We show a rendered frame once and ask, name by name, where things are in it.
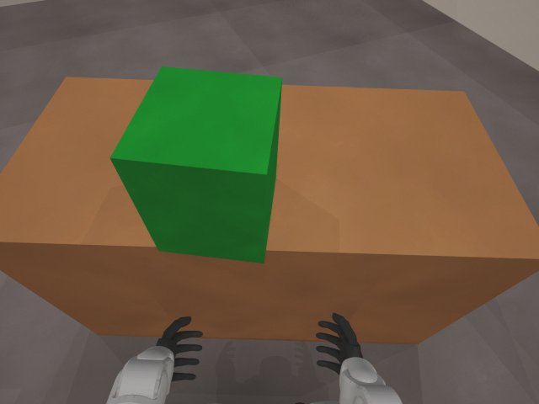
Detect right robot hand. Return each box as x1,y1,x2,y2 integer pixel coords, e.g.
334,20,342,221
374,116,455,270
316,313,363,374

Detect pedestal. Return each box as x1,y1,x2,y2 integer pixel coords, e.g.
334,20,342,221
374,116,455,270
0,77,539,344

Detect robot left forearm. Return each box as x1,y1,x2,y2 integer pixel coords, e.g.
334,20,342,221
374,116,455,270
106,346,174,404

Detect robot right forearm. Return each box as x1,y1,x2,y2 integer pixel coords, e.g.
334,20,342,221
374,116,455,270
339,357,402,404

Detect left robot hand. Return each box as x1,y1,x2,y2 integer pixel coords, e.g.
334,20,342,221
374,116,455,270
156,316,203,382

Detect carton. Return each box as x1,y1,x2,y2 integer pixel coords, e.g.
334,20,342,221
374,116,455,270
110,66,282,263

